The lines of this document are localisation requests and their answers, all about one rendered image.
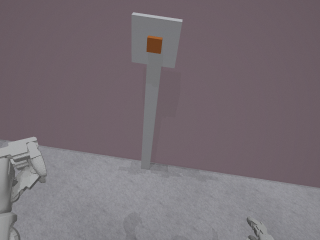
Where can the panel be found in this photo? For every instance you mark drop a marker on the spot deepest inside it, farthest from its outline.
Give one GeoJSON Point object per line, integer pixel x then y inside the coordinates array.
{"type": "Point", "coordinates": [169, 29]}

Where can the left robot forearm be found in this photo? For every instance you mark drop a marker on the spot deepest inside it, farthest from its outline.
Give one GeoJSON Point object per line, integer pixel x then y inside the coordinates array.
{"type": "Point", "coordinates": [7, 231]}

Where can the button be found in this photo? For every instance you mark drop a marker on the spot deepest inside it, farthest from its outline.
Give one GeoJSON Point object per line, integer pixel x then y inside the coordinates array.
{"type": "Point", "coordinates": [154, 44]}

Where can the left robot hand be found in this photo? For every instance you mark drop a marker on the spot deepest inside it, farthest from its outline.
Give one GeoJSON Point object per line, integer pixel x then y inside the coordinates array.
{"type": "Point", "coordinates": [24, 155]}

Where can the right robot hand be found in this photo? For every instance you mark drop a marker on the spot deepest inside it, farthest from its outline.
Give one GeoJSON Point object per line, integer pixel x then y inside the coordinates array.
{"type": "Point", "coordinates": [259, 229]}

